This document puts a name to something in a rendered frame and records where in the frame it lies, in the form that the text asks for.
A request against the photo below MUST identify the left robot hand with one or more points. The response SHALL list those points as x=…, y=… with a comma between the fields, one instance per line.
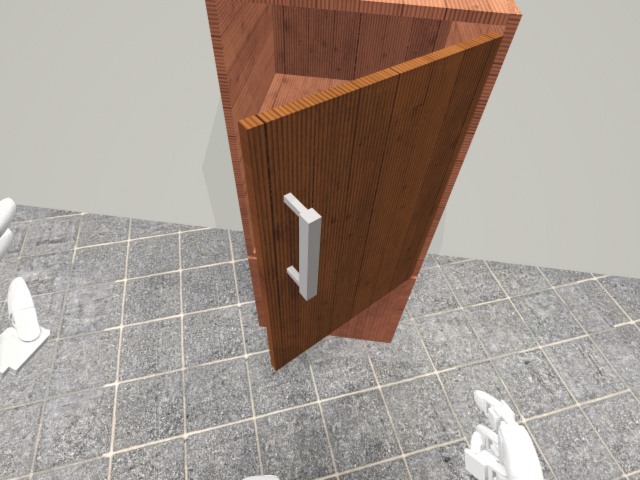
x=19, y=344

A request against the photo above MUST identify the right robot hand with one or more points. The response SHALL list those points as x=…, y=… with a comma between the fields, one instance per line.
x=512, y=453

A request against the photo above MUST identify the handle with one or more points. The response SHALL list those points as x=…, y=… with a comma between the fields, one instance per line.
x=309, y=247

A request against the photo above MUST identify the cupboard door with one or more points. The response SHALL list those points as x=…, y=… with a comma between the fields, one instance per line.
x=372, y=157

